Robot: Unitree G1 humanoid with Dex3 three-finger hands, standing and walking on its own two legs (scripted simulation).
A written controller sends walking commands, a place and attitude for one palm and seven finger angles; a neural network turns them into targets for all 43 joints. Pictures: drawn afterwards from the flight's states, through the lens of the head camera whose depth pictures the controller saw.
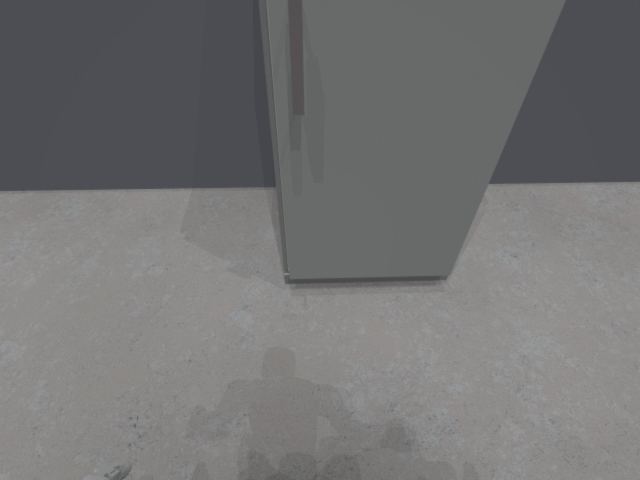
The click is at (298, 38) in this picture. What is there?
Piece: fridge door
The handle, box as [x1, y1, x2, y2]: [288, 0, 303, 114]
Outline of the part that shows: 288,0 293,114 303,114 301,0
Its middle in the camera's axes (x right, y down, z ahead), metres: -0.05 -0.39 +0.80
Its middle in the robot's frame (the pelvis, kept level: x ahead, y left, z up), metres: +0.88 +0.10 +0.16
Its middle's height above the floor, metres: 0.93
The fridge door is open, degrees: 0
